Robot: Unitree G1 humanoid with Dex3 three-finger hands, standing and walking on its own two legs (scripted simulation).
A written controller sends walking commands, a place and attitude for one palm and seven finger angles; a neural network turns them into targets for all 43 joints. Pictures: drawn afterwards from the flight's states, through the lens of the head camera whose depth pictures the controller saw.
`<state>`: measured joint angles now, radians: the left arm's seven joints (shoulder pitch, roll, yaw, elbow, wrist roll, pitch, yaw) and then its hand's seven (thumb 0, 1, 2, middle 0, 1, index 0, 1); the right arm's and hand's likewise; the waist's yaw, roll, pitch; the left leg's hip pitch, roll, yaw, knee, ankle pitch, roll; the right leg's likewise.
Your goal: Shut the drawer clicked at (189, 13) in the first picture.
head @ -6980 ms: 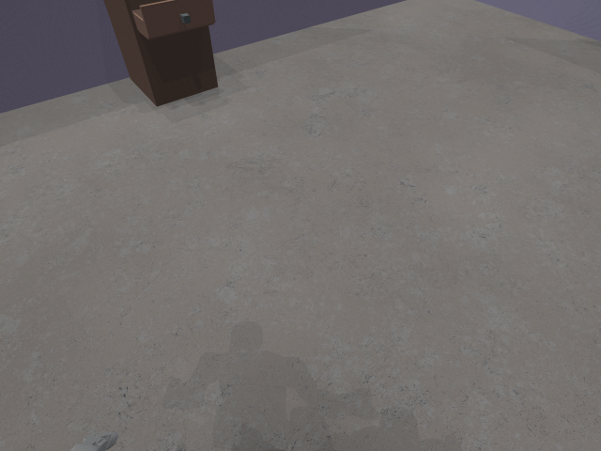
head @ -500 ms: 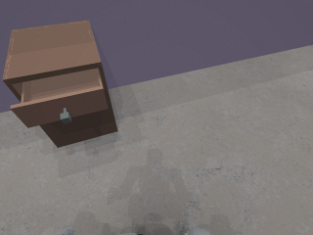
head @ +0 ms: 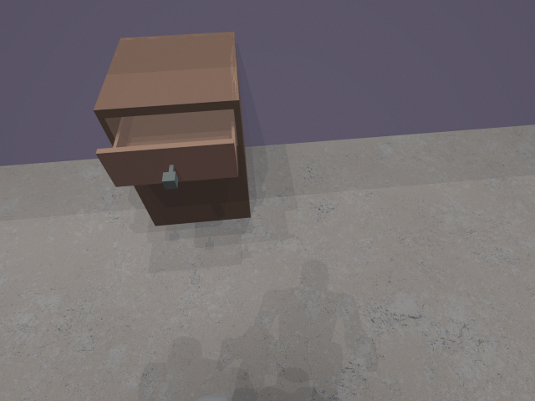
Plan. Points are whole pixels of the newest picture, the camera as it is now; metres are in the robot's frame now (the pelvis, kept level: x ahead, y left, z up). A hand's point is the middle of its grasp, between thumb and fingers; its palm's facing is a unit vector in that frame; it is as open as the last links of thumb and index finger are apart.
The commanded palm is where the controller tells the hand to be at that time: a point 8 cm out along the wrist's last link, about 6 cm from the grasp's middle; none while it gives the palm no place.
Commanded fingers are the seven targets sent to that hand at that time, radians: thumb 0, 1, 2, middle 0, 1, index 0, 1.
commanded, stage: take the last steps up to it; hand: left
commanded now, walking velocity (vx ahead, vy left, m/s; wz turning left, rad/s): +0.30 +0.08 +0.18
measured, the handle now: (170, 175) +0.70 +0.35 -0.24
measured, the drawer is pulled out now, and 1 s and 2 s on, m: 0.15 0.15 0.15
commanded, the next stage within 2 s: come to a stop and stand still in 0.94 s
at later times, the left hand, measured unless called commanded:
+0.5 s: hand (156, 385) +0.16 +0.21 -0.17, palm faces +0.05 -0.97 -0.22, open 7.3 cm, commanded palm none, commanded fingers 0.00 0.90 0.90 -0.20 -0.30 -0.20 -0.30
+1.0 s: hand (148, 390) +0.15 +0.23 -0.19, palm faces +0.20 -0.97 -0.16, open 7.3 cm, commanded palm none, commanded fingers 0.00 0.90 0.90 -0.20 -0.30 -0.20 -0.30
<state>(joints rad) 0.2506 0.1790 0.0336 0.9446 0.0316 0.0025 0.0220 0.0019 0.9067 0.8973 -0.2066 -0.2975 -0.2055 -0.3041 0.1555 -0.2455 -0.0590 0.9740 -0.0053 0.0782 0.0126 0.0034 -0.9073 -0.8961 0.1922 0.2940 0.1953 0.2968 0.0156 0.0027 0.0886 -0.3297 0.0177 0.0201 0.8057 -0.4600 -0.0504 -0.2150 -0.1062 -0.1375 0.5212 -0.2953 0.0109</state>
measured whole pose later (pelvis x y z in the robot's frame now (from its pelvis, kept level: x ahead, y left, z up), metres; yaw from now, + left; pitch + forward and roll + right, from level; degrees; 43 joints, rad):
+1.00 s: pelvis +0.22 +0.07 -0.01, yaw +6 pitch -2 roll -1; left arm 0.37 0.16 0.05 1.14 0.02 -0.02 0.01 0.00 0.92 0.90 -0.20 -0.30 -0.20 -0.30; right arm 0.19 -0.17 -0.04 1.02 -0.02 -0.04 0.01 0.00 -0.92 -0.90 0.19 0.29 0.20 0.30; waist 0.04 -0.02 0.05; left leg -0.32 0.06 0.12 0.57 -0.21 0.02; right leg -0.18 -0.08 -0.12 0.67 -0.46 0.01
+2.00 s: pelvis +0.24 +0.08 +0.00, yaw +4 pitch -2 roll +1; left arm 0.28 0.19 0.02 1.14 0.02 0.03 0.02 0.00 0.91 0.90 -0.20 -0.30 -0.20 -0.30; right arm 0.27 -0.15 -0.01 1.10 -0.01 0.02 -0.02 0.00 -0.92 -0.90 0.20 0.29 0.20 0.30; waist 0.03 -0.02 0.03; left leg -0.10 0.00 0.04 0.40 -0.26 0.00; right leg -0.26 -0.06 -0.05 0.42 -0.13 0.02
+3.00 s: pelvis +0.24 +0.07 -0.09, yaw +5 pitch +14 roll +2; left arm 0.33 0.11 0.09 0.23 -0.22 -0.71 -0.24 0.00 0.91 0.90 -0.38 -0.49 -0.38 -0.49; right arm 0.13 -0.30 -0.11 0.55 0.01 -0.33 0.02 0.01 -0.91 -0.90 0.19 0.29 0.20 0.30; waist 0.01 -0.06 -0.16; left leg -0.79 0.02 0.03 1.13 -0.58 -0.03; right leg -0.95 -0.07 -0.03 1.12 -0.42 -0.01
